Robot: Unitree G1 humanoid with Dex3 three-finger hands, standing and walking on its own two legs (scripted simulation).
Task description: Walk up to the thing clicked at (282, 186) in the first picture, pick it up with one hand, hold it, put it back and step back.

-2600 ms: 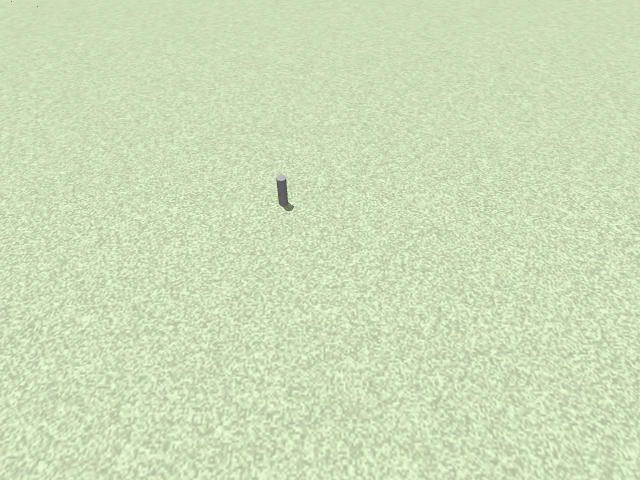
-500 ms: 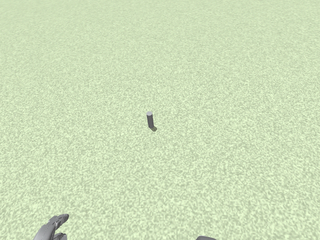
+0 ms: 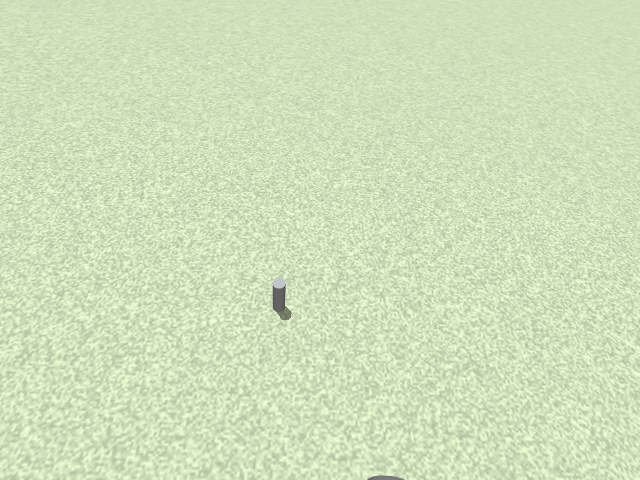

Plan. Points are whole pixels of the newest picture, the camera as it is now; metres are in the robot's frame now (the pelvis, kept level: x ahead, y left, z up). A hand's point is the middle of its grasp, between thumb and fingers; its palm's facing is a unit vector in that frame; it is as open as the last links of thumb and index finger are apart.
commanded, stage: walk up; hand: left
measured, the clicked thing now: (279, 295) +0.80 +0.11 -0.69
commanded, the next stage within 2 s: none
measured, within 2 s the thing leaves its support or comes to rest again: neither
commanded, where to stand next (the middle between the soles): +0.46 -0.04 m, yaw +1 degrees
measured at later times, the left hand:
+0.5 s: hand (193, 376) +0.28 +0.20 -0.11, palm faces -0.01 -0.92 -0.40, open 7.3 cm
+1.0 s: hand (186, 337) +0.36 +0.24 -0.16, palm faces -0.01 -0.95 -0.31, open 7.4 cm
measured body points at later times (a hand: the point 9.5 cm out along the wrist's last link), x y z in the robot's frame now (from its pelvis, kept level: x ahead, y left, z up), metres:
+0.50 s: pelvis +0.19 -0.07 +0.00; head +0.21 -0.10 +0.45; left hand +0.28 +0.24 -0.08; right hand +0.24 -0.38 -0.13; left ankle +0.16 +0.08 -0.66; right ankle +0.24 -0.16 -0.73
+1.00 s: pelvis +0.33 -0.03 +0.00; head +0.35 +0.01 +0.45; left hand +0.37 +0.29 -0.14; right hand +0.43 -0.34 -0.08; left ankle +0.39 +0.07 -0.73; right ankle +0.32 -0.18 -0.66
